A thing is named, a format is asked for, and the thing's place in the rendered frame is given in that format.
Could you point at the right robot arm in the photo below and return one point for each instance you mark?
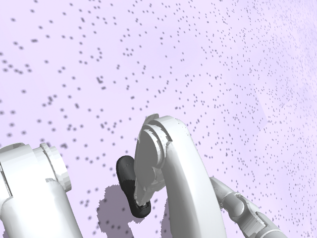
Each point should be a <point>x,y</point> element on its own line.
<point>250,220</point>

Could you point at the right robot foot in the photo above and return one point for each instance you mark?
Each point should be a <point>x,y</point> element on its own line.
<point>126,176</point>

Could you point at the right robot hand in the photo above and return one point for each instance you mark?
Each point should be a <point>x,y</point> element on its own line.
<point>221,190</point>

